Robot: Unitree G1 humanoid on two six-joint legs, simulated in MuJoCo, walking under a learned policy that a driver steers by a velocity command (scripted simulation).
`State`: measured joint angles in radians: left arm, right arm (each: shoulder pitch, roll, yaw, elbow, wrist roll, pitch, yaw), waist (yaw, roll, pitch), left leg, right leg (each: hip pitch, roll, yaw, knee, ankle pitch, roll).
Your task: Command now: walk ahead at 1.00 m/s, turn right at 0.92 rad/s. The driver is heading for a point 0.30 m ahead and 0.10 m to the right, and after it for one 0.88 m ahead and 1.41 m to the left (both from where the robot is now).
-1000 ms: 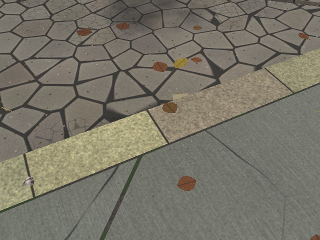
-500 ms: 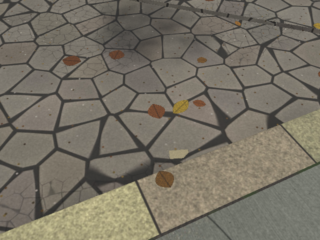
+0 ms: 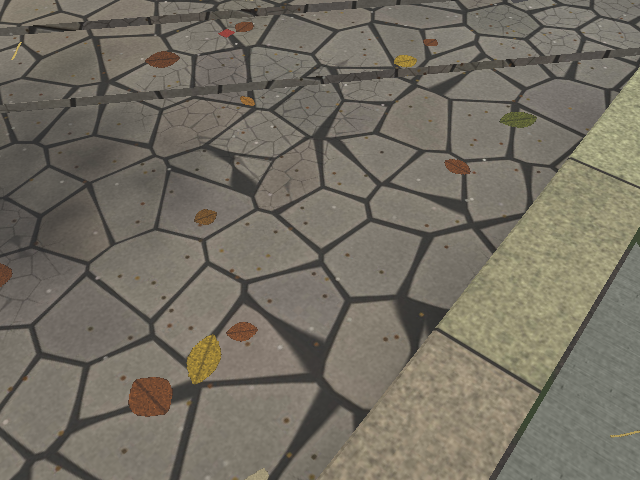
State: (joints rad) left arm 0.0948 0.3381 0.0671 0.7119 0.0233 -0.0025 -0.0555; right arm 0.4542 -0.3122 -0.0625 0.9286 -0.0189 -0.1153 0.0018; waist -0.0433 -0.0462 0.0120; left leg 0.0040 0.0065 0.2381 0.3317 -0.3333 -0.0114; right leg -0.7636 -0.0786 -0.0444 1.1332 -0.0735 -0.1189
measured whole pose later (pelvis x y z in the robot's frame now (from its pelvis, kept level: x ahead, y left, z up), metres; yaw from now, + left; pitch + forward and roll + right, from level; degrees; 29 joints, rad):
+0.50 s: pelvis +0.45 -0.04 -0.02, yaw -2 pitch -1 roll -2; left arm 0.42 0.25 0.05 0.95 0.00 -0.15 0.02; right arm 0.18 -0.27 -0.05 0.81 -0.02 -0.04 0.07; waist 0.02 0.03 0.05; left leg -0.65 0.07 0.01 0.66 0.47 0.11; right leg 0.03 0.11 -0.23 0.48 -0.50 -0.10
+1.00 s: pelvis +0.92 -0.02 -0.17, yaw +25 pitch +1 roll +1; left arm -0.07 0.18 -0.06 0.62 0.02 -0.08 -0.01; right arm 0.50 -0.25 -0.07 0.96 0.00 -0.08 0.01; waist -0.13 0.00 0.00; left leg 0.07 -0.14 -0.23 0.45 -0.50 0.11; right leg -0.66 -0.10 0.12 0.63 0.05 0.05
